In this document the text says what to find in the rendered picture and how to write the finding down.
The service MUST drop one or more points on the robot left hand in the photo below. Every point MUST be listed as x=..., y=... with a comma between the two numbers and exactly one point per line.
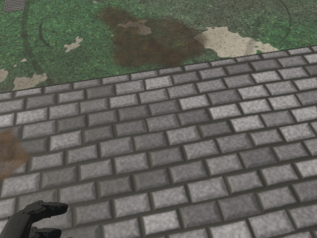
x=19, y=224

